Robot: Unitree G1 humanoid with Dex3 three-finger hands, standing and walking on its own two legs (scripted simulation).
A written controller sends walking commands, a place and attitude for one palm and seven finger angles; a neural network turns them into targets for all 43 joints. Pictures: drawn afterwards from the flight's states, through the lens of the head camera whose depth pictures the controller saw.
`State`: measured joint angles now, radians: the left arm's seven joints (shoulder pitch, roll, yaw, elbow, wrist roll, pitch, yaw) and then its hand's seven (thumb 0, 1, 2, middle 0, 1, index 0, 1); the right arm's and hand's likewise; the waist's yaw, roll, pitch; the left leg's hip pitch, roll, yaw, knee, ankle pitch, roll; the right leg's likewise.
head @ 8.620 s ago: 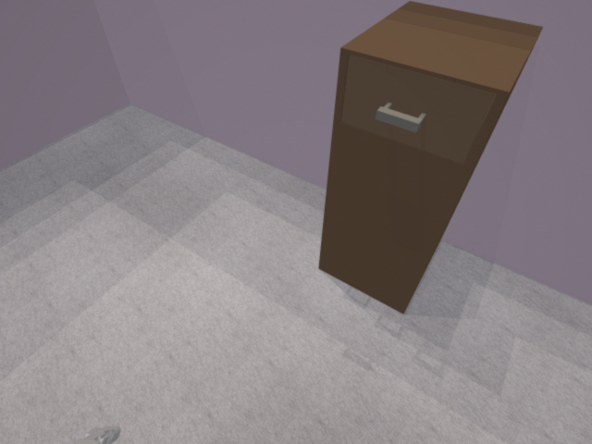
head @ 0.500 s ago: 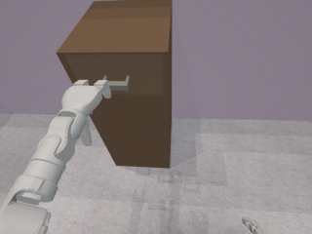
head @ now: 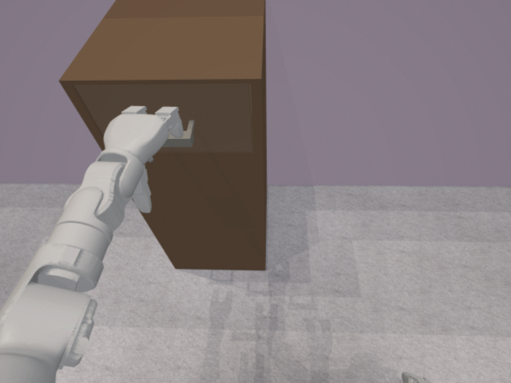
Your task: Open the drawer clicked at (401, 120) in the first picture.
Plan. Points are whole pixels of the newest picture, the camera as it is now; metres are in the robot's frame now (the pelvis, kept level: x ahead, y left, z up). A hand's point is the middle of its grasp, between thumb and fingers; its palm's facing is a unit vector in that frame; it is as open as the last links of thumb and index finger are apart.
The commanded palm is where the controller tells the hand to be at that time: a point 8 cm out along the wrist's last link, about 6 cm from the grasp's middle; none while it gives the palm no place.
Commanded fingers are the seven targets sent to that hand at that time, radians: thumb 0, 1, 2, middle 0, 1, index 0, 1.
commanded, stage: move the hooked fingers above the handle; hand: left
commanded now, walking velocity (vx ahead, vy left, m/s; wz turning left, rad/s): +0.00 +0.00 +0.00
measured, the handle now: (169, 131) +0.57 +0.21 +0.04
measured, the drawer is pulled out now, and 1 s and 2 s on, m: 0.00 0.00 0.00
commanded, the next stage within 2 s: none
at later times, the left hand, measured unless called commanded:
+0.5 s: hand (175, 127) +0.53 +0.17 +0.09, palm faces -0.01 -0.05 -1.00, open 13.8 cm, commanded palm +0.51 +0.21 +0.14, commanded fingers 0.00 -0.50 0.30 -0.30 -1.20 -0.30 -1.20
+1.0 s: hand (164, 138) +0.50 +0.19 +0.08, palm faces -0.06 -0.03 -1.00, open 13.8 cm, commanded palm +0.51 +0.21 +0.14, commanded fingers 0.00 -0.50 0.30 -0.30 -1.20 -0.30 -1.20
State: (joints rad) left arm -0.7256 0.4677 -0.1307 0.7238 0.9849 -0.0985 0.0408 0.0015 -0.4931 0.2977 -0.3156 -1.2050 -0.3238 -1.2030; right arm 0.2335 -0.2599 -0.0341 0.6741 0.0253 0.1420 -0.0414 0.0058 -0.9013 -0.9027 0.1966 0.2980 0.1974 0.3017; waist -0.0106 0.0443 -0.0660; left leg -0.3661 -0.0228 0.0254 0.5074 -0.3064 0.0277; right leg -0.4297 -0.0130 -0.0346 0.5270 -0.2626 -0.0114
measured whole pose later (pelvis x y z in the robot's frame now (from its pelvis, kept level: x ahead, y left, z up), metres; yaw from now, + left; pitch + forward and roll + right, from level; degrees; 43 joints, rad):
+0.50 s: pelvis +0.00 +0.00 -0.01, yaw -2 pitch +17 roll +0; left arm -1.02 0.53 -0.03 1.08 1.08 -0.12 0.17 0.00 -0.49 0.30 -0.36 -1.23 -0.32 -1.20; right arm 0.38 -0.28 -0.05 0.72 0.00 0.13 -0.03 0.00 -0.90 -0.90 0.20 0.30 0.20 0.30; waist -0.14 0.04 -0.10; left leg -0.57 0.00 0.05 0.62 -0.34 0.03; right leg -0.63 0.01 -0.01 0.60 -0.27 -0.01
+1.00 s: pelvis -0.01 +0.01 -0.01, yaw +0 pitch +17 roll -1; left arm -1.03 0.54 -0.11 1.08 1.05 -0.18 0.12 0.00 -0.49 0.30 -0.32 -1.21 -0.33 -1.20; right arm 0.36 -0.28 -0.05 0.71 0.00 0.10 -0.04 0.00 -0.90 -0.90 0.20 0.30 0.20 0.30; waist -0.13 0.02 -0.10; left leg -0.59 -0.01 0.02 0.63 -0.33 0.04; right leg -0.63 -0.01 -0.04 0.59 -0.26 0.00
